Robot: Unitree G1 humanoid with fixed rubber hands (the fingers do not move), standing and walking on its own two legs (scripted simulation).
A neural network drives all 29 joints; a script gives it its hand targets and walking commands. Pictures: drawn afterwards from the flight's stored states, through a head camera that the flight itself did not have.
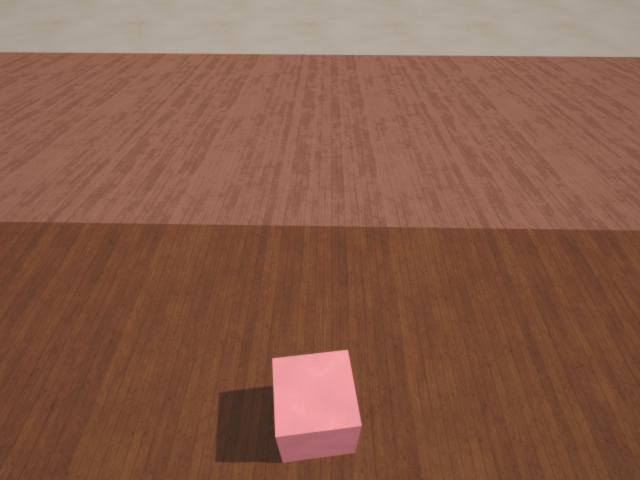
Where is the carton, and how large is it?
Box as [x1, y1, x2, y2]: [272, 350, 361, 462]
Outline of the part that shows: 347,350 272,358 275,437 283,462 354,452 361,424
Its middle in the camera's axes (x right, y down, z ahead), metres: -0.02 +0.47 +1.08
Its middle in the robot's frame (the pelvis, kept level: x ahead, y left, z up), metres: +0.43 +0.04 -0.64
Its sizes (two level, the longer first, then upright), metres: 0.210 0.200 0.250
